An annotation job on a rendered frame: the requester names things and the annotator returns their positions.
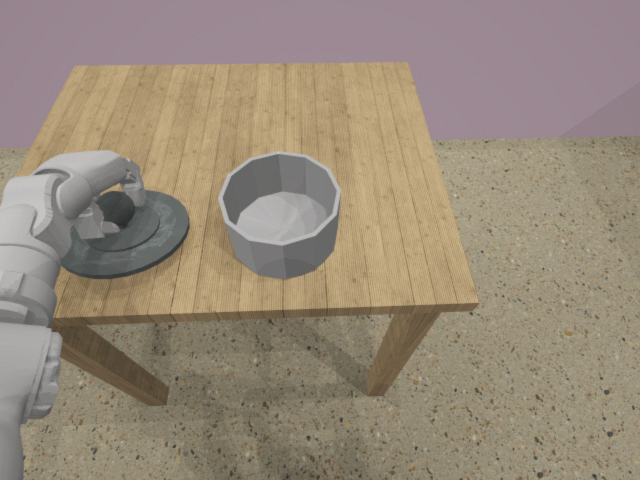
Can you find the left robot forearm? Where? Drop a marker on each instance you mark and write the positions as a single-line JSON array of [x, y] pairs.
[[37, 213]]

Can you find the knob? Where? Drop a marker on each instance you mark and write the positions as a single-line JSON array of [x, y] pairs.
[[118, 207]]

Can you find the pot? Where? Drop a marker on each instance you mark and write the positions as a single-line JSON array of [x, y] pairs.
[[281, 211]]

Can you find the left robot upper arm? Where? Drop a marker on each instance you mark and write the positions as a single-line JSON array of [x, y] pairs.
[[29, 371]]

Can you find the lid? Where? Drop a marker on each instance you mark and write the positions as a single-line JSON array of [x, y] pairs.
[[155, 232]]

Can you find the table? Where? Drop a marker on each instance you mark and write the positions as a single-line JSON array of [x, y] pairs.
[[397, 250]]

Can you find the robot left hand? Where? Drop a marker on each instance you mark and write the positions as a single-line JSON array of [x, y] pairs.
[[102, 170]]

